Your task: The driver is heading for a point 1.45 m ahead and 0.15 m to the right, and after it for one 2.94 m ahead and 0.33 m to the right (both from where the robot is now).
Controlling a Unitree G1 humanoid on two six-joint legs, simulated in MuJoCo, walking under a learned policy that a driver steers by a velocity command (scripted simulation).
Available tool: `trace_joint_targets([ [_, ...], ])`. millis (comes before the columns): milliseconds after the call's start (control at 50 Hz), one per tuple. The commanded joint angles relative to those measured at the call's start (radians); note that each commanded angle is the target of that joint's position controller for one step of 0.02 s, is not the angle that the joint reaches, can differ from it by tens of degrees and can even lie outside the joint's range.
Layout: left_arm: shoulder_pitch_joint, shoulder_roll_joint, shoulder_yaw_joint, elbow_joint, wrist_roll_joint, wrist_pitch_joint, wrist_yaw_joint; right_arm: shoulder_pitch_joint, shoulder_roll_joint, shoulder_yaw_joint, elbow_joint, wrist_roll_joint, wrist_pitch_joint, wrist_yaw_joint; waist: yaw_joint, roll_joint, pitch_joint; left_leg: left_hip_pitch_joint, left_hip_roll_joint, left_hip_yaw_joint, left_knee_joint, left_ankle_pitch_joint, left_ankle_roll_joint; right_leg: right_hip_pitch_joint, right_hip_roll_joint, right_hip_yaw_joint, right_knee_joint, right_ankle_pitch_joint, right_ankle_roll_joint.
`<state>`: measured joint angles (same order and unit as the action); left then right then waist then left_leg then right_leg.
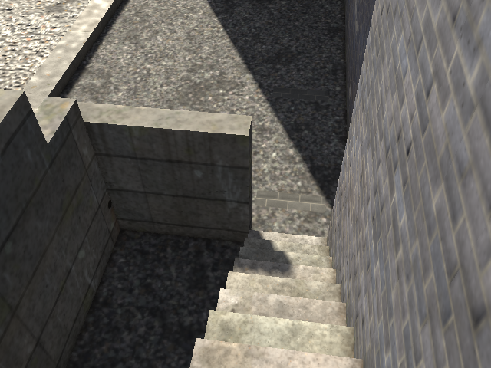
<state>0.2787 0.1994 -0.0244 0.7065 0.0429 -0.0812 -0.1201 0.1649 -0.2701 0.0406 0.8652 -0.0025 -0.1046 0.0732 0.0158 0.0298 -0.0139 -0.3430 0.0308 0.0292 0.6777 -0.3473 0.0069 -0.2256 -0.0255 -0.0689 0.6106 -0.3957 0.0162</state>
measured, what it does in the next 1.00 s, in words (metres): goes down: right foot 0.20 m lower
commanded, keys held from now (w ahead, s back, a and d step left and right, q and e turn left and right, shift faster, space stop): w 1.00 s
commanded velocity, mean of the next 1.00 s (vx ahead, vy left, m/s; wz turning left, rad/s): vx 0.42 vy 0.00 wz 0.00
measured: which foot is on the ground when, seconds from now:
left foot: down 0.00-0.62, up 0.64-1.00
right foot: down 0.00-0.14, up 0.16-0.60, down 0.62-1.00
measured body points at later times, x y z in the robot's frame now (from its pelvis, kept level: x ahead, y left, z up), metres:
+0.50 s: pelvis +0.11 -0.01 -0.08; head +0.12 -0.02 +0.37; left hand +0.21 +0.22 -0.21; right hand +0.00 -0.23 -0.23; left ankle +0.01 +0.11 -0.72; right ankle +0.25 -0.16 -0.76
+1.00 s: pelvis +0.30 -0.06 -0.28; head +0.28 -0.07 +0.17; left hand +0.20 +0.09 -0.43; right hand +0.44 -0.29 -0.40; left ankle +0.51 +0.10 -0.93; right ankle +0.20 -0.15 -0.93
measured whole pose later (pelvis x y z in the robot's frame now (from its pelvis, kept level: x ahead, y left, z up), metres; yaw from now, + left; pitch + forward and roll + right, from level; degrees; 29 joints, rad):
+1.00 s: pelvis +0.30 -0.06 -0.28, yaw -1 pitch +3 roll -3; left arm 0.65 0.05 -0.07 0.97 0.09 -0.13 -0.04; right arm 0.21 -0.26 0.06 0.86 -0.09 -0.05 0.06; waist 0.08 0.06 -0.11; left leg -0.87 0.12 -0.07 0.90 0.40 -0.01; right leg -0.40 0.12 -0.04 1.10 -0.75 -0.08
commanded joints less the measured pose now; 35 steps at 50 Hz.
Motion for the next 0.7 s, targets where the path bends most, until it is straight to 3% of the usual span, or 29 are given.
trace_joint_targets([
  [20, -0.014, 0.175, 0.07, -0.074, 0.022, 0.004, 0.007, -0.016, -0.16, -0.056, -0.027, -0.006, -0.016, -0.029, 0.002, -0.045, 0.032, 0.039, 0.001, -0.025, -0.043, -0.034, 0.01, -0.101, -0.087, 0.133, -0.162, -0.118, -0.107],
  [60, -0.017, 0.157, 0.079, -0.085, 0.038, 0.002, 0.015, -0.003, -0.143, -0.058, -0.021, -0.002, -0.032, -0.049, 0.011, -0.058, 0.044, 0.019, -0.018, -0.024, -0.022, -0.069, 0.036, -0.113, -0.102, 0.154, -0.162, -0.163, -0.158],
  [80, -0.006, 0.182, 0.091, -0.071, 0.028, 0.006, 0.012, 0.012, -0.143, -0.062, -0.017, -0.003, -0.039, -0.058, 0.009, -0.079, 0.043, 0.016, -0.024, -0.009, -0.007, -0.074, 0.043, -0.113, -0.107, 0.164, -0.156, -0.174, -0.182],
  [140, -0.013, 0.167, 0.1, -0.063, 0.06, -0.002, 0.019, 0.118, -0.188, -0.085, 0.012, -0.002, -0.066, -0.071, -0.022, 0.046, 0.004, 0.137, -0.017, -0.095, -0.056, 0.185, 0.117, -0.189, -0.004, 0.064, 0.097, -0.056, -0.169],
  [180, -0.086, 0.111, 0.089, -0.099, 0.062, -0.013, 0.015, 0.257, -0.252, -0.113, 0.018, -0.013, -0.06, -0.085, -0.11, 0.123, -0.055, 0.384, 0.137, -0.405, -0.124, 0.302, 0.3, -0.445, 0.092, 0.044, 0.451, -0.119, -0.075],
  [200, -0.156, 0.056, 0.076, -0.11, 0.055, -0.019, 0.021, 0.496, -0.26, -0.125, 0.084, -0.029, -0.064, -0.092, -0.236, 0.164, -0.042, 0.568, 0.268, -0.615, -0.15, 0.34, 0.411, -0.749, 0.123, 0.145, 0.82, -0.286, -0.045],
  [220, -0.028, 0.154, 0.123, 0.038, -0.156, 0.017, 0.135, 0.528, -0.153, -0.101, 0.105, -0.03, 0.034, -0.058, -0.125, -0.082, 0.02, 0.64, 0.368, -0.555, -0.073, 1.091, 0.316, -0.909, 0.044, 0.227, 0.693, -0.203, -0.104],
  [240, 0.014, 0.106, 0.098, 0.06, -0.152, 0.051, 0.177, 0.475, -0.112, -0.09, 0.068, -0.038, 0.075, -0.052, -0.1, -0.021, -0.012, 0.574, 0.336, -0.459, -0.054, 1.105, 0.243, -0.782, -0.008, 0.197, 0.632, -0.137, -0.077],
  [260, -0.003, 0.079, 0.085, 0.081, -0.127, 0.073, 0.188, 0.395, -0.065, -0.074, 0.043, -0.037, 0.098, -0.051, -0.06, 0.004, -0.002, 0.433, 0.283, -0.379, -0.078, 0.981, 0.177, -0.647, -0.033, 0.172, 0.516, -0.074, -0.062],
  [300, 0.112, 0.048, 0.082, 0.171, -0.075, 0.122, 0.187, 0.313, -0.098, -0.084, 0.044, -0.058, 0.119, -0.067, -0.01, 0.109, -0.033, 0.163, 0.193, -0.247, -0.097, 0.662, 0.142, -0.352, -0.007, 0.065, 0.585, 0.097, -0.046],
  [320, 0.125, 0.059, 0.087, 0.193, -0.069, 0.133, 0.18, 0.283, -0.091, -0.08, 0.041, -0.051, 0.115, -0.07, 0.022, 0.076, 0.033, 0.016, 0.179, -0.215, -0.088, 0.537, 0.14, -0.295, -0.004, 0.059, 0.57, 0.167, -0.045],
  [340, 0.176, 0.104, 0.063, 0.139, 0.123, 0.071, 0.037, 0.161, -0.079, -0.054, -0.022, -0.1, 0.048, -0.081, 0.031, -0.026, 0.227, -0.321, 0.166, -0.161, -0.015, 0.051, 0.194, -0.349, 0.0, 0.126, 0.587, 0.289, -0.047],
  [360, 0.062, 0.116, 0.075, 0.12, 0.139, 0.042, -0.001, 0.201, -0.087, -0.051, 0.035, -0.085, 0.004, -0.095, -0.017, 0.053, 0.153, -0.174, 0.224, -0.239, 0.02, -0.044, 0.231, -0.519, -0.035, 0.215, 0.518, 0.437, -0.047],
  [400, -0.046, 0.072, 0.053, 0.07, 0.112, 0.024, -0.023, 0.452, -0.037, -0.018, 0.159, -0.103, -0.044, -0.13, -0.126, 0.077, 0.086, 0.074, 0.254, -0.335, 0.108, -0.138, 0.265, -0.794, -0.044, 0.229, 0.438, 0.548, -0.053],
  [420, -0.005, 0.044, 0.038, 0.1, 0.105, 0.031, -0.037, 0.492, -0.066, -0.005, 0.179, -0.088, -0.071, -0.147, -0.136, 0.003, 0.062, 0.028, 0.183, -0.32, 0.156, -0.178, 0.261, -0.729, 0.006, 0.255, 0.288, 0.851, -0.037],
  [440, -0.019, 0.062, 0.033, 0.092, 0.12, 0.036, -0.046, 0.405, -0.095, 0.0, 0.161, -0.092, -0.075, -0.139, -0.091, 0.037, 0.062, -0.115, 0.169, -0.274, 0.166, -0.262, 0.26, -0.608, -0.008, 0.184, 0.263, 0.884, -0.031],
  [460, -0.27, 0.021, 0.059, 0.029, -0.099, 0.021, 0.087, 0.336, -0.099, -0.055, 0.131, 0.038, -0.004, -0.094, -0.091, -0.162, 0.04, -0.234, 0.133, -0.177, 0.029, -0.143, 0.149, -0.231, 0.022, 0.046, 0.004, 0.965, -0.008],
  [480, -0.057, 0.082, 0.013, 0.032, 0.106, 0.045, -0.001, 0.211, -0.179, -0.002, 0.078, -0.145, -0.038, -0.084, 0.001, 0.139, 0.088, -0.564, 0.125, -0.177, 0.143, -0.476, 0.202, -0.113, 0.029, 0.045, 0.341, 0.79, -0.006],
  [500, 0.228, 0.082, 0.031, 0.154, 0.168, 0.05, -0.03, 0.15, -0.177, -0.019, 0.071, -0.15, -0.059, -0.056, 0.099, 0.115, 0.113, -0.665, 0.144, -0.161, 0.216, -0.52, 0.198, 0.015, 0.023, 0.057, 0.548, 0.794, -0.016],
  [520, 0.155, 0.155, 0.046, 0.104, 0.16, 0.042, -0.028, 0.166, -0.155, -0.026, 0.034, -0.098, -0.068, -0.066, 0.036, 0.013, 0.124, -0.54, 0.123, -0.096, 0.283, -0.544, 0.169, -0.041, 0.018, 0.009, 0.348, 0.572, 0.016],
  [540, -0.019, 0.135, 0.031, 0.027, 0.114, 0.034, -0.02, 0.205, -0.155, -0.023, 0.051, -0.054, -0.057, -0.085, -0.028, -0.009, 0.182, -0.35, 0.147, -0.179, 0.314, -0.498, 0.148, -0.144, -0.042, 0.096, 0.024, 0.373, 0.016],
  [560, -0.04, 0.095, 0.017, -0.02, 0.089, 0.027, -0.013, 0.22, -0.211, -0.031, 0.073, -0.066, -0.042, -0.082, -0.026, 0.024, 0.152, -0.226, 0.185, -0.282, 0.373, -0.517, 0.151, -0.107, -0.035, 0.106, -0.103, 0.325, -0.017],
  [580, 0.272, 0.093, 0.027, 0.078, 0.062, -0.002, 0.002, 0.141, -0.244, -0.029, 0.029, -0.12, -0.02, -0.051, 0.095, -0.019, 0.036, -0.316, 0.179, -0.254, 0.579, -0.411, 0.139, 0.189, -0.01, 0.039, -0.008, 0.502, -0.024],
  [600, 0.431, 0.153, 0.05, 0.158, 0.071, -0.022, 0.015, 0.159, -0.206, -0.039, 0.055, -0.093, 0.014, -0.028, 0.145, -0.198, 0.041, -0.246, 0.082, -0.204, 0.884, -0.4, 0.089, 0.269, -0.048, 0.091, -0.348, 0.542, -0.049],
  [620, 0.544, 0.244, 0.095, 0.201, 0.08, -0.022, 0.029, 0.266, -0.169, -0.046, 0.1, -0.091, 0.036, 0.026, 0.14, -0.25, 0.019, -0.396, -0.063, -0.136, 1.315, -0.318, 0.089, 0.366, -0.03, 0.072, -0.2, 0.479, -0.061],
  [640, 0.562, 0.337, 0.108, 0.204, 0.087, -0.022, 0.025, 0.375, -0.088, -0.055, 0.08, -0.063, 0.03, 0.036, 0.014, -0.315, -0.08, -0.705, -0.145, -0.091, 1.582, -0.312, 0.047, 0.558, -0.083, 0.249, 0.109, 1.11, -0.13],
  [660, 0.656, 0.354, 0.115, 0.225, 0.112, -0.008, 0.01, 0.361, -0.067, -0.039, -0.01, -0.053, 0.005, 0.062, 0.031, -0.242, -0.204, -0.901, -0.126, -0.074, 1.607, -0.331, 0.003, 0.702, -0.259, 0.576, 0.031, 1.07, -0.289],
  [680, 0.542, 0.303, 0.108, 0.206, 0.085, 0.0, 0.0, 0.219, -0.047, -0.003, -0.103, -0.02, -0.004, 0.035, 0.077, -0.112, -0.071, -1.123, -0.042, -0.138, 1.421, -0.242, -0.047, 0.586, -0.369, 0.807, -0.12, 0.366, -0.413],
  [700, 0.407, 0.193, 0.071, 0.196, 0.057, -0.004, -0.008, 0.15, -0.024, 0.02, -0.106, -0.001, -0.008, -0.013, 0.049, -0.066, 0.048, -1.191, 0.042, -0.169, 1.463, -0.167, -0.056, 0.384, -0.412, 0.814, -0.188, 0.109, -0.409],
])
Velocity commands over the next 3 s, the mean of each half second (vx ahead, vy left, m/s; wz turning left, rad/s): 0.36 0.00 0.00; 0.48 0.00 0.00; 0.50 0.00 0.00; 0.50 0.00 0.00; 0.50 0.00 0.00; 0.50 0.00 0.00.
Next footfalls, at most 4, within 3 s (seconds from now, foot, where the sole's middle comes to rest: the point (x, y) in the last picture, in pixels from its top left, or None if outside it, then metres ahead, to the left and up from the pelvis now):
0.62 right None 0.24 -0.15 -0.97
1.16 left None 0.50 0.07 -1.17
1.68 right None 0.69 -0.17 -1.38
2.16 left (259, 338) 0.97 0.00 -1.58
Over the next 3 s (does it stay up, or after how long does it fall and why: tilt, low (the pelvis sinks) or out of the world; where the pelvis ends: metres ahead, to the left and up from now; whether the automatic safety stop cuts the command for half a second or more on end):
stays up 1.24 -0.16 -1.11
